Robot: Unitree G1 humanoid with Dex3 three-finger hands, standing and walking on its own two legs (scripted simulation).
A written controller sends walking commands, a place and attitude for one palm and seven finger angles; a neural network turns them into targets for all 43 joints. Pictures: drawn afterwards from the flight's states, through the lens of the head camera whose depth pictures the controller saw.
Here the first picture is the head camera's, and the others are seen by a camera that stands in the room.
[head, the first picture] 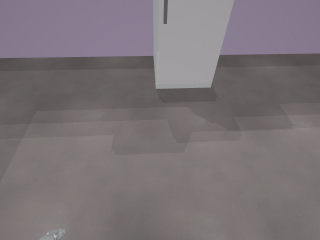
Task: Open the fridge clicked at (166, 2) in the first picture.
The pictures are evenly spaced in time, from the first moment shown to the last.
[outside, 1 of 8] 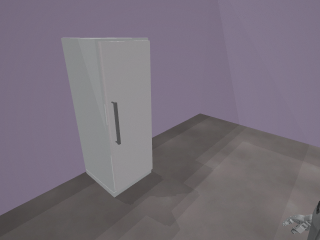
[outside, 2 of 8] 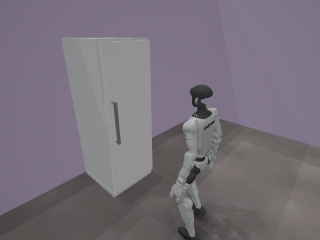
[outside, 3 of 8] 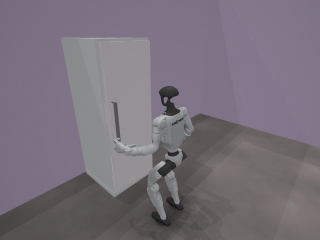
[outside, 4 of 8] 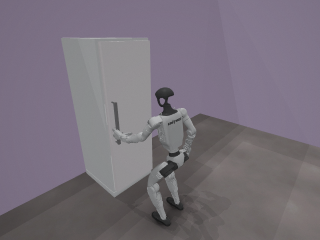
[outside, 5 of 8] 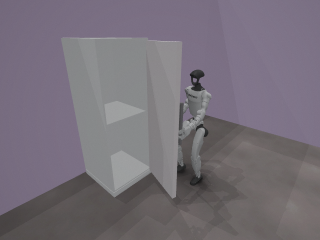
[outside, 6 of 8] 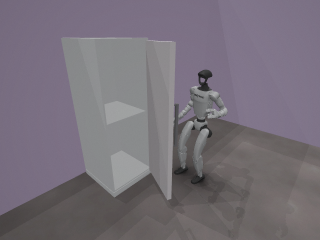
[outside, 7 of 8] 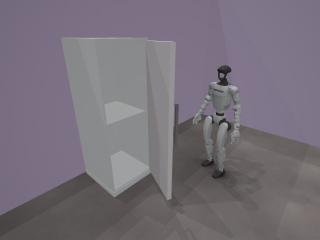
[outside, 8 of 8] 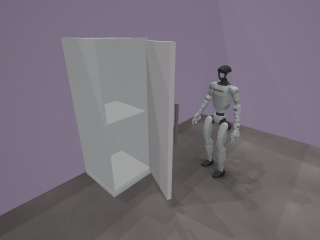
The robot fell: no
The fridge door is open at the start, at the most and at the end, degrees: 0 77 66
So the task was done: yes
